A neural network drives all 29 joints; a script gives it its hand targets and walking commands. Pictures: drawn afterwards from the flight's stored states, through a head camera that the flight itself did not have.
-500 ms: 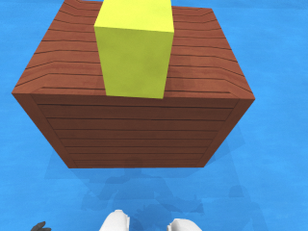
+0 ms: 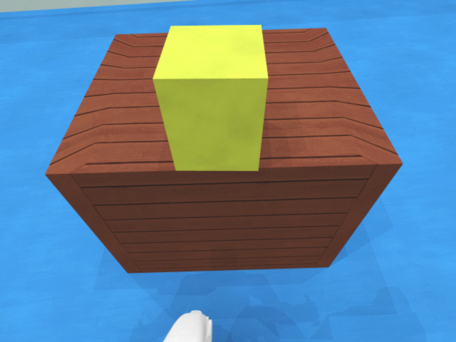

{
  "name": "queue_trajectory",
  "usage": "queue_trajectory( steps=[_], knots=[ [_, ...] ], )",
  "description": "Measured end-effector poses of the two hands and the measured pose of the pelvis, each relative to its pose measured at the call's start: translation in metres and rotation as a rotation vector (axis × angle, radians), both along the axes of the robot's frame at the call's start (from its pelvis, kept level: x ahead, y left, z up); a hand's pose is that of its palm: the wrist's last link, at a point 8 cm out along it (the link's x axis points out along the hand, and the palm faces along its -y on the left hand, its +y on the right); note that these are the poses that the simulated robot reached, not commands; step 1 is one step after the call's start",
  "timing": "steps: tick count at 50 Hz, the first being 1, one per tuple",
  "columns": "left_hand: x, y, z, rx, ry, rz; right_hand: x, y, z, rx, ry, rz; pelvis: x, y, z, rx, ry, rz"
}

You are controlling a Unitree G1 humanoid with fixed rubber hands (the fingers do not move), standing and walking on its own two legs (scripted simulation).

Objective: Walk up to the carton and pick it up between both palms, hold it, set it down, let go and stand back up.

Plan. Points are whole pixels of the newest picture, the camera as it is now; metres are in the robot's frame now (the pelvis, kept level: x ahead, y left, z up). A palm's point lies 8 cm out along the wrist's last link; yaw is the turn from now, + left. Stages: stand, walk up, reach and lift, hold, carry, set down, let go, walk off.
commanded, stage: walk up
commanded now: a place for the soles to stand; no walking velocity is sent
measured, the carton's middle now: (216, 101) +0.60 +0.04 +0.08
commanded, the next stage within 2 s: none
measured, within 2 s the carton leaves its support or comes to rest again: neither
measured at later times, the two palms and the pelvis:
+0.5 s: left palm out of the picture +0.15 +0.40 -0.09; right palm out of the picture +0.14 -0.23 -0.07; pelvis +0.07 +0.08 +0.02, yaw -1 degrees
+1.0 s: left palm out of the picture +0.14 +0.36 -0.08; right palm out of the picture +0.12 -0.26 -0.10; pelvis +0.07 +0.04 +0.02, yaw -2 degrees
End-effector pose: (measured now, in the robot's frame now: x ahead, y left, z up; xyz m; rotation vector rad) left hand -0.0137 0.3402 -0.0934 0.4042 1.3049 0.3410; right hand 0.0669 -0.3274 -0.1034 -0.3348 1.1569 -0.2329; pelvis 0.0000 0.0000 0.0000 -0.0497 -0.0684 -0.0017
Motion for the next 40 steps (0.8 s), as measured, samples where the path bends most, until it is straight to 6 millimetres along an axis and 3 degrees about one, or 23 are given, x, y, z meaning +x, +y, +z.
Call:
queue_trajectory(
  steps=[4, 8, 13, 18, 23, 34, 40],
  knots=[
    [0.018, 0.029, -0.006, 0.007, 0.002, 0.01, 0.032, 0.028, -0.006, 0.008, -0.016, 0.014, 0.022, 0.027, -0.007, -0.03, 0.007, 0.005],
    [0.06, 0.052, -0.018, -0.019, -0.03, -0.031, 0.049, 0.056, -0.005, -0.006, -0.025, 0.004, 0.042, 0.055, -0.012, -0.03, 0.009, -0.004],
    [0.122, 0.062, -0.006, -0.044, -0.132, -0.094, 0.056, 0.083, 0.013, -0.003, -0.02, -0.03, 0.057, 0.074, 0.006, -0.022, 0.009, -0.02],
    [0.155, 0.066, 0.002, -0.064, -0.177, -0.119, 0.065, 0.097, 0.028, -0.018, -0.017, -0.034, 0.068, 0.083, 0.019, -0.027, 0.009, -0.027],
    [0.164, 0.064, 0.0, -0.078, -0.159, -0.113, 0.069, 0.098, 0.033, -0.03, -0.002, -0.032, 0.074, 0.084, 0.022, -0.017, 0.022, -0.025],
    [0.147, 0.045, 0.0, -0.05, -0.075, -0.106, 0.07, 0.082, 0.015, 0.008, -0.005, -0.031, 0.073, 0.063, 0.017, 0.029, 0.014, -0.028],
    [0.15, 0.036, 0.006, -0.053, -0.083, -0.125, 0.061, 0.076, 0.012, 0.025, 0.017, -0.038, 0.07, 0.055, 0.02, 0.039, 0.01, -0.028]
  ],
)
